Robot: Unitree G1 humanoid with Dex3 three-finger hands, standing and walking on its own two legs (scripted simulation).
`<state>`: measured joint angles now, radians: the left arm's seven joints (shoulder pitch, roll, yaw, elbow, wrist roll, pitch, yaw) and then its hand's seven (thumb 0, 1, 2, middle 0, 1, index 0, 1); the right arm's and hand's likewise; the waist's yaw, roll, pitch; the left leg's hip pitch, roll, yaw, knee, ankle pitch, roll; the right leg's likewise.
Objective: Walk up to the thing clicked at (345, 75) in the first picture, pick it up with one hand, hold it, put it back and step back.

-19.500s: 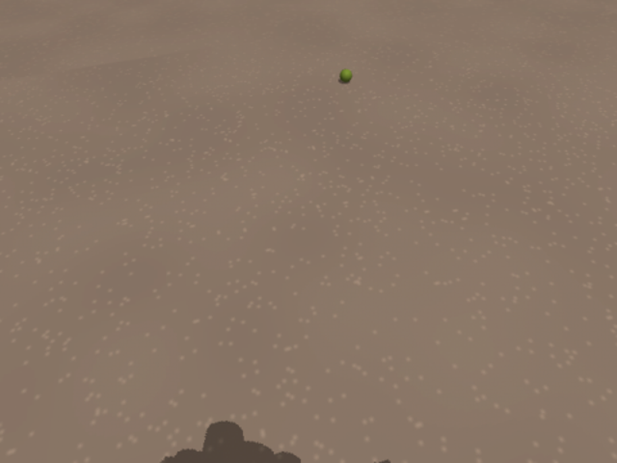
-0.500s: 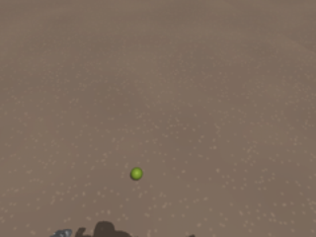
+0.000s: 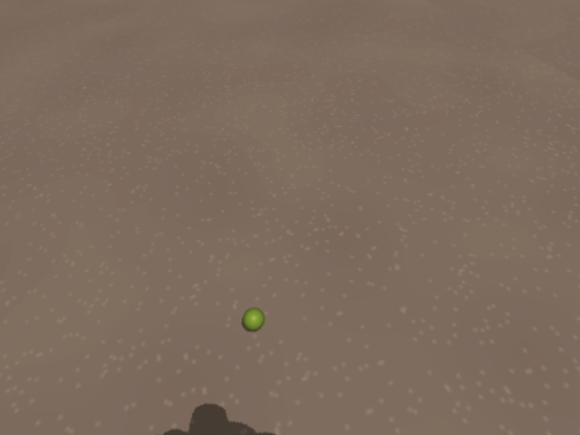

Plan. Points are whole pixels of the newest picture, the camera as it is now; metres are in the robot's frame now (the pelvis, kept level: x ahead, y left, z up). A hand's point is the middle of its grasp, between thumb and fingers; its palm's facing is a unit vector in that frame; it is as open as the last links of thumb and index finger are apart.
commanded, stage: stand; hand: left
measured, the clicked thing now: (253, 319) +0.60 +0.21 -0.74
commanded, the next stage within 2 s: walk up in 0.46 s
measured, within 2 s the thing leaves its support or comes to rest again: neither
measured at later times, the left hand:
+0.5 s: hand out of the picture +0.10 +0.25 -0.15, palm faces -0.03 -0.94 -0.34, open 7.4 cm
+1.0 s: hand out of the picture +0.15 +0.34 -0.16, palm faces -0.05 -0.94 -0.34, open 7.4 cm
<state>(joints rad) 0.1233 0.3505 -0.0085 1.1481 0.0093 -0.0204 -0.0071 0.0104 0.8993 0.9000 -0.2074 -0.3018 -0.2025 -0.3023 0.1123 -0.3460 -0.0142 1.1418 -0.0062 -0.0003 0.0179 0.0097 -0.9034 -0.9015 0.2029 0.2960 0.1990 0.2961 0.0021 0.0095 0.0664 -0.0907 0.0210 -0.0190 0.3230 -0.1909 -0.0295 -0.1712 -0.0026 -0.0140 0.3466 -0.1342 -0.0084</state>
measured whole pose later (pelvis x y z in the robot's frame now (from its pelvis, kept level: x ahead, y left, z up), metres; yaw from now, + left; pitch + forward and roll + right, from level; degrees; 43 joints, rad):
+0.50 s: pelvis +0.01 +0.00 +0.00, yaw +0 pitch -2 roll +0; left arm 0.09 0.35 0.01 1.11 0.01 -0.02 -0.02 0.01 0.90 0.90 -0.21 -0.30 -0.20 -0.30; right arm 0.13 -0.35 -0.01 1.12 -0.02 -0.01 0.02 0.01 -0.90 -0.90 0.20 0.30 0.20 0.30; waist -0.01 0.01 0.05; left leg -0.09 0.03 -0.01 0.37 -0.29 -0.01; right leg -0.17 0.01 -0.01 0.38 -0.20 -0.02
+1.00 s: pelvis +0.11 +0.05 -0.01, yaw -1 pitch -5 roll +0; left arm 0.30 0.45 0.08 0.98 0.02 0.02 -0.07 0.01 0.90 0.90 -0.21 -0.30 -0.20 -0.30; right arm 0.35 -0.37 -0.07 0.95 -0.03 -0.06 0.03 0.01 -0.90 -0.90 0.21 0.30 0.20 0.30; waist -0.02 -0.06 0.08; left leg -0.12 0.03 0.07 0.44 -0.25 0.01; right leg -0.47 -0.02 0.09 0.92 -0.30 0.00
